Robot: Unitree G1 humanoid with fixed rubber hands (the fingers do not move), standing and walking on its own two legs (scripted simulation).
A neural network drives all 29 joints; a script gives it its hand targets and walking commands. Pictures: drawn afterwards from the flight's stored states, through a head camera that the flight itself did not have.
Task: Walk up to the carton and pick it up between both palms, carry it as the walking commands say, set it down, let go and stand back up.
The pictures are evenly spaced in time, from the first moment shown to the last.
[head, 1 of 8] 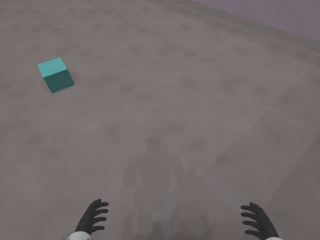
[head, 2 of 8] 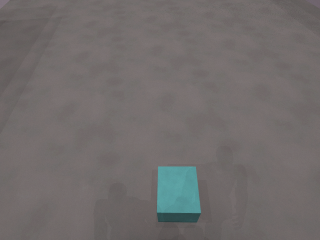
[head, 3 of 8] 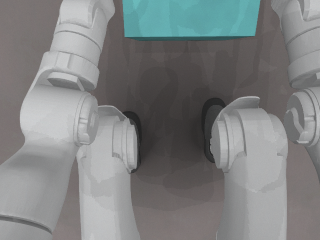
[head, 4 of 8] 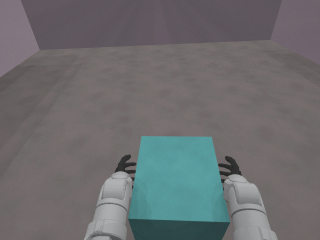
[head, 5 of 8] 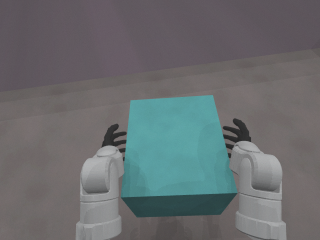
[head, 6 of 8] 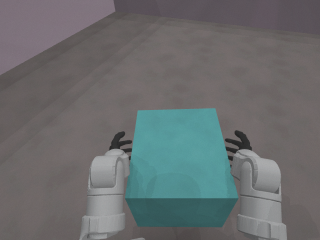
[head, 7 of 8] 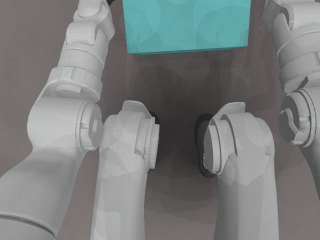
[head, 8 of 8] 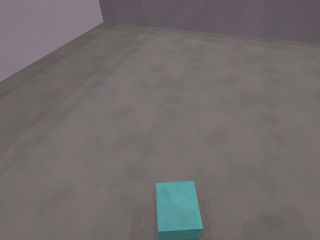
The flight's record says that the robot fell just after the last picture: no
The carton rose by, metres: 0.68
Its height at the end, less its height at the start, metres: +0.00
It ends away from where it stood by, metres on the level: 1.06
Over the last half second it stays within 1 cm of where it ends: yes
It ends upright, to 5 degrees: yes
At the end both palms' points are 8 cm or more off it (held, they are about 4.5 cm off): yes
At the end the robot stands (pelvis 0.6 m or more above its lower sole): yes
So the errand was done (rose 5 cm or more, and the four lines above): yes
